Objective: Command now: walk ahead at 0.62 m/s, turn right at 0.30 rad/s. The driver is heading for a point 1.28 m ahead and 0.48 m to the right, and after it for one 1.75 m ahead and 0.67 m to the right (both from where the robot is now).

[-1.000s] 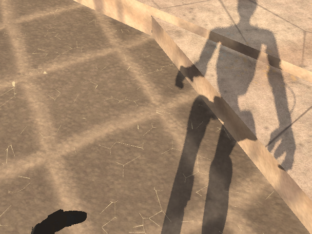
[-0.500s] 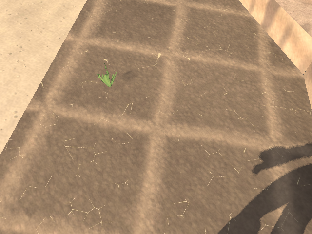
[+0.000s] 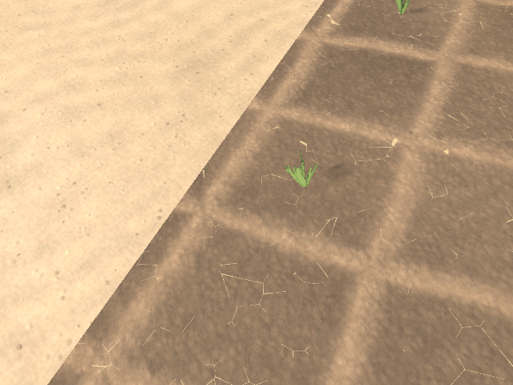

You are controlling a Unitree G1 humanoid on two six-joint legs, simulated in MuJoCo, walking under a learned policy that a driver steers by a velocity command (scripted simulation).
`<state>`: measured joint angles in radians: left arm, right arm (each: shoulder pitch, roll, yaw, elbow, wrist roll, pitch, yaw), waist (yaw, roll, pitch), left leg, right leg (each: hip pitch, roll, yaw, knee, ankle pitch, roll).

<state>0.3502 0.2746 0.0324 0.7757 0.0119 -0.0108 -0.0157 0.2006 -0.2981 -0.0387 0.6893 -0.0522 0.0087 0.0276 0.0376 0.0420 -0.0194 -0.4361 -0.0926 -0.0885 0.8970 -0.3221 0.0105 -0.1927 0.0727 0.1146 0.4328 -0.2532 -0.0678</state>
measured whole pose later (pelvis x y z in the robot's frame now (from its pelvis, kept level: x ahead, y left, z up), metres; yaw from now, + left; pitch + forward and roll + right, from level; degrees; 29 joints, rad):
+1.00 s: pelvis +0.60 -0.25 -0.01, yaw -45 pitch +1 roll -2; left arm 0.43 0.31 0.05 0.84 0.00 -0.09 -0.02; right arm 0.11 -0.26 0.02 0.63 -0.04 -0.06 0.03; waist 0.04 0.02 0.04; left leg -0.76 0.17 0.00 0.79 0.01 0.00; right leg 0.05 0.21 0.08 0.25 -0.30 -0.17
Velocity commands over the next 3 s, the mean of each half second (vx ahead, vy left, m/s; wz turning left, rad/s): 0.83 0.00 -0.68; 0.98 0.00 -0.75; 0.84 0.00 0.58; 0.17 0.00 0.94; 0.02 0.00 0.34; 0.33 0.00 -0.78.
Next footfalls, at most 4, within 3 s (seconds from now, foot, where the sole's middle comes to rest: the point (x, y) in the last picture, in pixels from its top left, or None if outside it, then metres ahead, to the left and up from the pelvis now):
0.26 left None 0.20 0.13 -0.78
0.72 right None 0.52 -0.21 -0.78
1.16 left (436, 253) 0.94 -0.43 -0.78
1.56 right None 1.19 -0.75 -0.78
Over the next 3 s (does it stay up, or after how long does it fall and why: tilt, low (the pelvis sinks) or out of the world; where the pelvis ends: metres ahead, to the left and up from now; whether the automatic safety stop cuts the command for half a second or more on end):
stays up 1.19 -0.62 0.00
